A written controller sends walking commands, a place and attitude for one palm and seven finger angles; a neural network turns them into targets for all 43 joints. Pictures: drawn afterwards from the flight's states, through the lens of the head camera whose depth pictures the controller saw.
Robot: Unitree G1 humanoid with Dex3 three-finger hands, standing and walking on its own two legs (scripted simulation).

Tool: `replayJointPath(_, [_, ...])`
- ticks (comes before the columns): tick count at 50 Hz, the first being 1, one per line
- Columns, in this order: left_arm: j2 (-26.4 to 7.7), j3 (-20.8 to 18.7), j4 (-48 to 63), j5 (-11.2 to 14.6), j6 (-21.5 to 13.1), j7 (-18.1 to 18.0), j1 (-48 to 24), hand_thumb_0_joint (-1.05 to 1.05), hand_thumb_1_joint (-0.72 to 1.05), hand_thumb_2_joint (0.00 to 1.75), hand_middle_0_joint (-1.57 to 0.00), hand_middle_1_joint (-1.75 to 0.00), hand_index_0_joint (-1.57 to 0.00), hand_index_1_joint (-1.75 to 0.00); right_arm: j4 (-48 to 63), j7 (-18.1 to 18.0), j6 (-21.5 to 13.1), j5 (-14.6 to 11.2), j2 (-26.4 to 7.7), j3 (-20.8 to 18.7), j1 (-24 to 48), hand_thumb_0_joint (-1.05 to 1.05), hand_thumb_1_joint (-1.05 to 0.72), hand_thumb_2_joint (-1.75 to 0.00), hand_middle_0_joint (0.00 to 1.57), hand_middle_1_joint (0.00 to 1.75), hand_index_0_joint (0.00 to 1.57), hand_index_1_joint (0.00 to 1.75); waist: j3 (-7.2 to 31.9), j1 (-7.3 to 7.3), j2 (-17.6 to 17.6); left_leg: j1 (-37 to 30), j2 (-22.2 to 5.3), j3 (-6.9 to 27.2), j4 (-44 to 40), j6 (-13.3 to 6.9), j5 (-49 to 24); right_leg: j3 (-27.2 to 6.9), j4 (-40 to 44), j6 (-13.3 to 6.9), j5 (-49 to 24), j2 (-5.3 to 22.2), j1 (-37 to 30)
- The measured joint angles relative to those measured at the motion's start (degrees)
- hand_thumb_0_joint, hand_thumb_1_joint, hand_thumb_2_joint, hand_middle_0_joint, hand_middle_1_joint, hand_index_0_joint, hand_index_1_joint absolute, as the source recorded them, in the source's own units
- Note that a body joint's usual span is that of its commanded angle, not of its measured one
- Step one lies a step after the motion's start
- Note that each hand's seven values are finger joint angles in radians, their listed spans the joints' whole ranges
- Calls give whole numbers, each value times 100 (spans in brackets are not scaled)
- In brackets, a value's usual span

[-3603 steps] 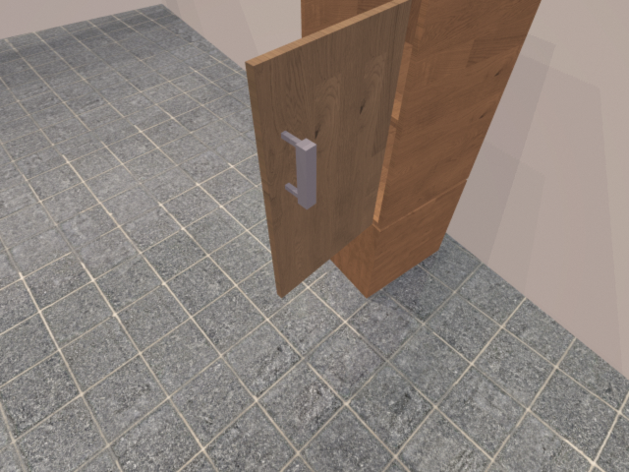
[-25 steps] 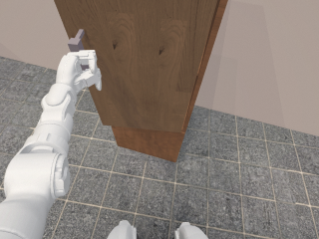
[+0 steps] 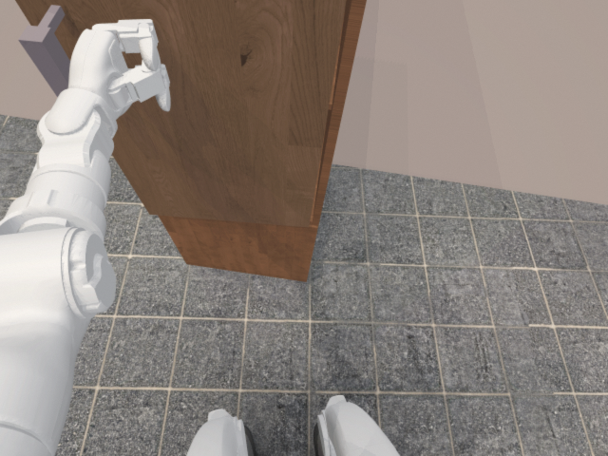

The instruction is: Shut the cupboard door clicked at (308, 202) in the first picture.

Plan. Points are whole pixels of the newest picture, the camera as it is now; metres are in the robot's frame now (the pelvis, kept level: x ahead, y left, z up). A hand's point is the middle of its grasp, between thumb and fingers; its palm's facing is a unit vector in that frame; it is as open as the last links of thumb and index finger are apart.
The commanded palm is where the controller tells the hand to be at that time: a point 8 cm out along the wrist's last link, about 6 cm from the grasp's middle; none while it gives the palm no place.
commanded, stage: push the door shut along its arc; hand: left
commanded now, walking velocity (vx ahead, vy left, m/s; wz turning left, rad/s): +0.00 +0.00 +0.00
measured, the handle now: (73, 71) +0.59 +0.19 +0.12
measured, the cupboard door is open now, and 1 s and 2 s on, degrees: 4 0 0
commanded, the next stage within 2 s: pull the fist back off the door in 0.46 s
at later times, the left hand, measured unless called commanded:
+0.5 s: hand (157, 68) +0.57 +0.09 +0.14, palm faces -0.33 -0.94 -0.01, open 2.7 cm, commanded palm +0.61 +0.10 +0.13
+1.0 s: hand (180, 67) +0.57 +0.07 +0.14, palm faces +0.08 -1.00 -0.04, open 2.8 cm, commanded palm +0.55 +0.10 +0.13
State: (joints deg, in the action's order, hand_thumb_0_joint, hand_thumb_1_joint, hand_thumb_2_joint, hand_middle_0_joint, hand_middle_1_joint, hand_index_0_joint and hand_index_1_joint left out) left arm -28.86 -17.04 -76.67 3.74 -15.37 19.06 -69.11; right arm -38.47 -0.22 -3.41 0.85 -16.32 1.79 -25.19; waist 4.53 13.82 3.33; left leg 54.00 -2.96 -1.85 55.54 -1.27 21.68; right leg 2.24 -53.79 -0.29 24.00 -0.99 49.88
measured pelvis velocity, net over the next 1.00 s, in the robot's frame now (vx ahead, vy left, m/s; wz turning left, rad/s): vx -0.02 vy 0.01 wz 0.02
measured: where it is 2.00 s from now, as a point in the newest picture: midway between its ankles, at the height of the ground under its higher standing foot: outside the picture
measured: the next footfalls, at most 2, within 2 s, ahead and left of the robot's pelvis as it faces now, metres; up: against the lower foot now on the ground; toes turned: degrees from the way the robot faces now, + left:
none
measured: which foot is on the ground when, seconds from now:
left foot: down 0.00-1.00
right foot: down 0.00-1.00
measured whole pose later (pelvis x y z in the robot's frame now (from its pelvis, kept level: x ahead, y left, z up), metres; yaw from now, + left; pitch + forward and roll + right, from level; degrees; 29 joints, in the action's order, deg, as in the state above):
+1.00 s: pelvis -0.02 +0.01 -0.02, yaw +1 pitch +24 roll -4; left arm -22.9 -14.9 -84.4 -3.5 -14.4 -11.8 -80.7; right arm -40.1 4.8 -4.9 5.7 -14.4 2.1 -28.0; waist 6.3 17.1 3.7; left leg 62.7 -1.9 0.5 59.3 -1.6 20.4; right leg 4.4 -56.9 0.0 23.3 -0.2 57.2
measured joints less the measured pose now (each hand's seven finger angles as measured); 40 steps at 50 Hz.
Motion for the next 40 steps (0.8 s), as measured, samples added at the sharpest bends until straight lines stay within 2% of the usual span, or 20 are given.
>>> replayJointPath(6, [-241, 69, -188, -54, 139, 182, -320, -4, 83, 92, -130, -150, -130, -150, -52, -25, 71, 10, 29, 24, -69, 0, -91, -90, 21, 30, 21, 30, -31, 54, 2, 181, -28, 90, 98, 34, 34, 82, -52, -38, 35, -34, 136])
replayJointPath(14, [-459, 256, -380, -110, 264, 418, -805, -4, 81, 93, -130, -150, -131, -150, -133, -85, -11, 50, -23, 3, -6, 0, -91, -90, 21, 30, 21, 30, -34, 147, -26, 522, -51, 224, 313, 60, 85, 205, -180, -71, 77, -65, 396])
replayJointPath(29, [-352, 770, -404, -17, 489, 310, -1324, -4, 83, 98, -130, -150, -131, -150, -358, -122, -289, 93, 24, 49, 202, 0, -91, -90, 21, 30, 21, 30, -25, 185, -91, 958, 10, 345, 618, 23, 89, 321, -432, -47, 103, -14, 748])
replayJointPath(30, [-279, 639, -419, -29, 507, 201, -1328, -4, 82, 98, -130, -150, -131, -150, -332, -126, -308, 111, 28, 47, 173, 0, -91, -90, 21, 30, 21, 30, 0, 163, -73, 994, 9, 349, 632, 19, 87, 324, -434, -39, 97, -15, 777])
replayJointPath(31, [-151, 497, -423, -34, 513, -75, -1316, -4, 78, 97, -130, -150, -131, -150, -293, -108, -328, 140, 33, 42, 120, 0, -91, -90, 21, 30, 21, 30, 42, 127, -51, 1037, 12, 355, 642, 17, 83, 329, -436, -29, 90, -13, 812])
replayJointPath(32, [8, 383, -402, -63, 507, -440, -1295, -5, 75, 97, -130, -150, -132, -150, -257, -66, -344, 184, 45, 38, 66, 0, -91, -90, 21, 30, 21, 30, 86, 92, -41, 1070, 23, 357, 648, 14, 76, 332, -444, -17, 85, -1, 843])
replayJointPath(35, [471, 73, -341, -269, 460, -1849, -1233, -8, 63, 94, -130, -150, -134, -150, -182, 140, -357, 363, 111, 42, -27, 0, -91, -90, 21, 30, 20, 30, 200, 70, -51, 1134, 72, 363, 647, 6, 40, 342, -480, 7, 81, 47, 907])
replayJointPath(37, [678, 2, -344, -490, 356, -2702, -1206, -9, 59, 94, -130, -150, -133, -150, -158, 309, -353, 484, 168, 38, -41, 0, -91, -90, 21, 30, 20, 30, 266, 115, -57, 1174, 99, 371, 654, 5, 15, 352, -509, 10, 78, 74, 948])
replayJointPath(38, [724, 22, -371, -634, 290, -3011, -1204, -9, 59, 94, -130, -150, -133, -150, -154, 384, -346, 531, 198, 36, -34, 0, -91, -90, 21, 30, 21, 30, 282, 153, -61, 1185, 108, 373, 658, 5, 4, 355, -523, 9, 76, 83, 960])
replayJointPath(40, [720, 133, -456, -911, 175, -3368, -1209, -8, 62, 95, -130, -150, -132, -150, -144, 499, -317, 581, 251, 31, -20, 0, -91, -90, 21, 30, 21, 30, 295, 239, -56, 1195, 118, 373, 660, 4, -17, 356, -538, 5, 65, 93, 974])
